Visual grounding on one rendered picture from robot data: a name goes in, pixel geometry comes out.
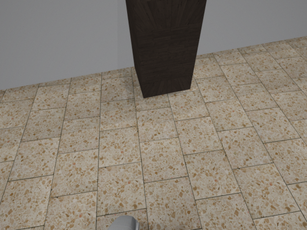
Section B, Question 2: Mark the cabinet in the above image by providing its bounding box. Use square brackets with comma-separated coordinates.
[126, 0, 207, 98]

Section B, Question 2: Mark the left robot thigh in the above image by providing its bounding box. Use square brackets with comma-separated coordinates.
[107, 215, 140, 230]

